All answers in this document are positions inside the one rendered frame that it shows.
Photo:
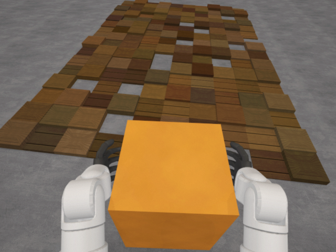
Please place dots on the robot left forearm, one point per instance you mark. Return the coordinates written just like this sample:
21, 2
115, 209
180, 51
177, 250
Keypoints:
83, 211

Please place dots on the right robot hand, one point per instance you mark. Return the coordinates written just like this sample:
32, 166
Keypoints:
242, 159

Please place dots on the left robot hand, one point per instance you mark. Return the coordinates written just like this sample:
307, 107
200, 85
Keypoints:
103, 154

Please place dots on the robot right forearm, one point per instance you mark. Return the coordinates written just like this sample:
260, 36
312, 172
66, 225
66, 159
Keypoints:
265, 215

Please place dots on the carton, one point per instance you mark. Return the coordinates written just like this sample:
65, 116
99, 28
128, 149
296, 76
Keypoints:
173, 188

